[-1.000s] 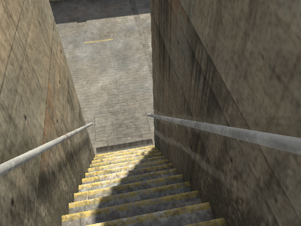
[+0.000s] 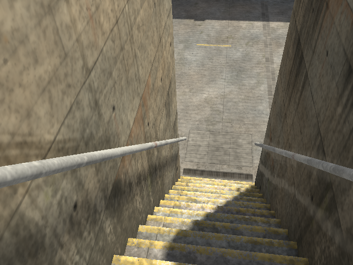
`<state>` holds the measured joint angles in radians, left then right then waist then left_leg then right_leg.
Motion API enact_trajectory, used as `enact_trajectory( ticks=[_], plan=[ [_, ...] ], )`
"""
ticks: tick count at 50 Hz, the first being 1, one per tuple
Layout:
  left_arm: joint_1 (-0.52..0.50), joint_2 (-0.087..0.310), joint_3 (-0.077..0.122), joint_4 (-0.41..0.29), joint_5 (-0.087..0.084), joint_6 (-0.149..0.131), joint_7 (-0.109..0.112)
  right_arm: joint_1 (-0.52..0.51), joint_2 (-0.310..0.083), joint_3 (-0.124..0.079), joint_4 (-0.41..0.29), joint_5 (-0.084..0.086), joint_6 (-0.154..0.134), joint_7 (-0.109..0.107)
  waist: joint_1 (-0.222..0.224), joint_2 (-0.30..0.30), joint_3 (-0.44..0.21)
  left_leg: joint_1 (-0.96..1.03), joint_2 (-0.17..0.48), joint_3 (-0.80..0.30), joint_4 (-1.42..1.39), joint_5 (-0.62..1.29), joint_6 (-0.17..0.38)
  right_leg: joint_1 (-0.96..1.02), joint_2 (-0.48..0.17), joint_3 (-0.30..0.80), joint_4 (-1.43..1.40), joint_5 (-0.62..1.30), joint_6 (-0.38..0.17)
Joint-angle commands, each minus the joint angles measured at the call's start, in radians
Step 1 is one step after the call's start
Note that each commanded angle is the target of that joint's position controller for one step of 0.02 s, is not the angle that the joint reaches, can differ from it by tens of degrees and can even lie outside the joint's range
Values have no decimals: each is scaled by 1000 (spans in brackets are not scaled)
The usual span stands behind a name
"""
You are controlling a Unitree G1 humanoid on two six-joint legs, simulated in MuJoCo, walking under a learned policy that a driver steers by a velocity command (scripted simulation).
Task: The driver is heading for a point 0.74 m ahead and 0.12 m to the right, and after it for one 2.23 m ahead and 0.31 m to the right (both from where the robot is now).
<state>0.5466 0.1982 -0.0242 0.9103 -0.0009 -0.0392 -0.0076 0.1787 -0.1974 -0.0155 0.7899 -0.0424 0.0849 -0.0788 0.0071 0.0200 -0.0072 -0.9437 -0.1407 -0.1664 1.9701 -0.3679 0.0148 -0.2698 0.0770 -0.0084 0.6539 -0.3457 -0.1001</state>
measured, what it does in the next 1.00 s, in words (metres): goes down, turning right: left foot, then right foot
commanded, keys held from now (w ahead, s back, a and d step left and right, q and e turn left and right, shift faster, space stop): e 0.66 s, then no key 0.06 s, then q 0.16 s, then w+q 0.12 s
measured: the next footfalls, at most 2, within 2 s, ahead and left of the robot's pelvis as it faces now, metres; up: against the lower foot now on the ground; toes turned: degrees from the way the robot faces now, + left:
left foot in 0.26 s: +0.08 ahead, +0.14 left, +0.00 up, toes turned -12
right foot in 0.86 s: +0.01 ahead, -0.18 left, +0.00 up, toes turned -23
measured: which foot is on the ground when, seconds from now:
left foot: up 0.00-0.24, down 0.26-0.86, up 0.88-1.00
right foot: down 0.00-0.28, up 0.30-0.84, down 0.86-1.00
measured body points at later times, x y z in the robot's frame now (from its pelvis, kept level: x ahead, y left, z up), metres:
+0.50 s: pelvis +0.00 +0.05 +0.00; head +0.01 +0.07 +0.45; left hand +0.30 +0.24 -0.05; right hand -0.06 -0.22 -0.11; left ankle +0.04 +0.15 -0.72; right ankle +0.02 -0.11 -0.48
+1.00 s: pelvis -0.02 -0.06 -0.02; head -0.05 -0.08 +0.43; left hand +0.07 +0.19 -0.14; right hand -0.02 -0.36 -0.15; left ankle +0.10 +0.09 -0.62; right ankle -0.03 -0.16 -0.72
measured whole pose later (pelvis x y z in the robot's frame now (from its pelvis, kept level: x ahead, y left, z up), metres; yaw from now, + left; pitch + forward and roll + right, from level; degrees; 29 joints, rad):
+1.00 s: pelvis -0.02 -0.06 -0.02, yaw -20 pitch -3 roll +2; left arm 0.44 0.23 -0.02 0.79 0.01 0.04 0.00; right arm 0.29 -0.33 -0.07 0.76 -0.04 0.01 -0.01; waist 0.04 0.05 0.00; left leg -0.69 -0.14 -0.25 1.39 -0.46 0.01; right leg -0.40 -0.03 -0.04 0.85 -0.41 -0.03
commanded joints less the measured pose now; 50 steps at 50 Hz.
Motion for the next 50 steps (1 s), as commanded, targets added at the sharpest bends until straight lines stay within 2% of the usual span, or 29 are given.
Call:
enact_trajectory(
  ticks=[1, 2, 3, 4, 7, 8, 9, 12, 13, 14, 15, 16, 17, 23, 32, 33, 34, 36, 37, 38, 40, 42, 43, 44, 45, 46, 47, 48, 50],
  plan=[
    [-103, 38, -34, -108, -13, -24, 38, -131, -81, -8, -104, 28, 21, 27, -74, 33, 123, -46, 105, 79, -434, 322, -114, -192, -267, 357, -106, 657, -155],
    [-180, 155, 17, -117, 138, -15, -19, 165, 86, 81, -96, 10, -19, 109, -111, -319, 94, -4, 187, 172, -474, 521, -91, -350, -158, 215, -185, 566, -141],
    [-92, 74, 0, -125, 2, -5, 33, -100, -66, 6, -96, -15, -6, 60, -10, -21, 56, 125, 128, 137, -692, 366, -95, -196, -191, 392, -106, 559, -109],
    [-57, 93, -12, -119, -6, -5, 40, 6, -34, 3, -54, -12, 0, 53, -25, -51, -82, 282, 121, 129, -624, 505, -69, -177, -196, 402, -25, 657, -116],
    [-200, 185, 22, -204, -11, 13, 42, -61, -62, 8, -95, 13, 1, 32, -32, -238, -54, 348, 107, 149, -716, 310, -51, -115, -202, 378, -51, 786, -108],
    [-22, 306, 68, -95, 153, -39, 9, 40, -7, 18, -179, -52, -7, 89, -90, -335, 153, 267, 142, 199, -598, 255, -71, -292, -289, 420, -77, 821, -183],
    [-160, 169, 38, -200, 6, 6, 20, -101, -117, -4, -119, -3, -9, 44, 26, -174, -25, 314, 106, 136, -747, 163, -43, -42, -208, 445, -25, 829, -157],
    [-157, 225, 71, -236, 71, 109, 45, -36, -61, 23, -161, 55, -46, 62, 42, -246, 45, 500, 50, 124, -1381, -347, -19, 62, -162, 509, -104, 447, -156],
    [-339, 182, 64, -270, 32, 103, 39, 199, -59, 13, -74, 49, -72, 67, -103, -206, -13, 885, 119, 144, -1166, 202, 10, -225, -171, 474, 53, 542, -131],
    [-185, 137, 64, -279, 33, 106, 28, 120, -130, -2, -152, 52, -73, 50, -14, -19, -17, 891, 218, -89, -1467, 103, 34, -218, -53, 373, 223, 84, -79],
    [-213, 98, 73, -371, 7, 99, 24, 198, -214, -9, -149, 27, -67, 49, -28, 311, -72, 1110, 491, -439, -1421, 730, 173, -526, 52, 233, 311, -469, -13],
    [-181, -31, 38, -402, 43, 81, 54, 549, -207, -59, -94, -42, -47, 70, -213, 431, -23, 1332, 625, -703, -1516, 763, 555, -1091, 190, 343, 448, -435, 93],
    [-492, 230, 118, -377, 19, 59, 29, 455, -174, -11, -68, 34, -62, 51, -193, 4, 27, 1237, 556, -573, -1507, 675, 340, -922, 88, 294, 619, -465, 79],
    [-474, 137, 101, -416, 2, 153, 22, 122, -131, 23, -192, 18, -102, 37, 38, 133, -3, 560, 408, -32, -1472, 545, 226, -735, 166, 138, 1362, -5, 180],
    [-682, 109, 86, -506, 8, 197, 37, 289, -227, 4, -209, 14, -140, 7, -80, 150, -9, 757, 496, -41, -1438, 233, 213, -987, 69, 93, 1451, 120, 223],
    [-442, 5, -31, -443, 45, 152, -50, 193, -223, 2, -58, -89, -202, 40, -47, 215, 47, 684, 548, 24, -1561, 177, 177, -995, -153, 50, 1319, 319, 201],
    [-676, 148, 99, -495, 15, 170, 22, 315, -216, -1, -182, 14, -174, 18, -112, 81, -4, 734, 474, -20, -1462, 137, 191, -868, 27, 67, 1249, 148, 208],
    [-748, 124, 74, -535, 17, 170, 28, 325, -230, -11, -168, 0, -144, -6, -147, 130, -18, 867, 480, -11, -1498, -39, 153, -872, -77, 92, 923, 91, 189],
    [-594, -72, -58, -541, 114, 194, -64, 186, -284, -50, -3, -77, -202, 18, -61, 173, 115, 660, 601, -33, -1731, -150, 113, -860, -285, 19, 672, 296, 161],
    [-581, 129, 63, -461, -19, 163, -24, 134, -246, -26, -181, 14, -154, 2, -65, 90, -7, 582, 381, 132, -1522, -89, 107, -355, -142, 70, 340, 55, 135],
    [-294, 99, 69, -326, -35, 154, -22, 162, -317, -50, -125, 57, -138, 21, 21, 262, -74, 324, 423, 144, -1597, 86, 158, 233, -55, -67, 431, 40, 81],
    [-78, 108, 60, -236, -70, 132, -6, 80, -243, -37, -121, 13, -80, 50, 188, 42, -12, 449, 293, 226, -1272, -223, 110, 246, -60, -57, -133, -116, 80],
    [-81, 70, 21, -211, -50, 104, -3, 128, -154, -20, -109, -8, -54, 72, 121, -138, 100, 211, 256, 134, -1041, -446, 113, 305, -121, 19, -37, -141, 100],
    [43, 208, 20, -216, -49, 74, 19, 161, -22, -6, -156, 48, -66, 75, 79, -342, 141, -38, 82, -23, -824, -578, 40, 309, -501, 681, -158, 487, 25],
    [146, 218, 41, -174, -30, 69, 33, 99, -147, -46, -136, 46, -75, 71, 178, -216, 102, -6, 30, -267, -850, -454, 30, 209, -466, 835, -345, 249, -22],
    [10, 280, 63, -176, -14, 69, 43, 86, -168, -57, -160, 29, -96, 76, 76, -293, 131, -74, -1, -190, -776, -337, 25, 155, -415, 755, -389, -305, -38],
    [-398, 358, 75, -341, 68, 38, -87, -60, -234, -68, -195, -8, -152, 51, 45, -495, 217, -251, 46, -158, -609, -10, -63, 8, -404, 589, -383, -567, -6],
    [-146, 201, 67, -196, 15, 51, 17, -46, -217, -81, -141, -10, -117, 57, 96, -267, 68, -36, -14, -152, -511, -59, -4, 6, -384, 608, -365, -532, -61],
    [-155, 185, 53, -175, 21, 41, 37, -7, -170, -80, -156, -9, -77, 70, 16, -221, 105, -102, -35, -97, -304, 30, -17, -80, -387, 494, -361, -436, -92]
  ],
)
Over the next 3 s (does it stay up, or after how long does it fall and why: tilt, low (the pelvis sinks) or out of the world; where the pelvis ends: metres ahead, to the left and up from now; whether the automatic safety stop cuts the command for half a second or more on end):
stays up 0.53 -0.05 -0.55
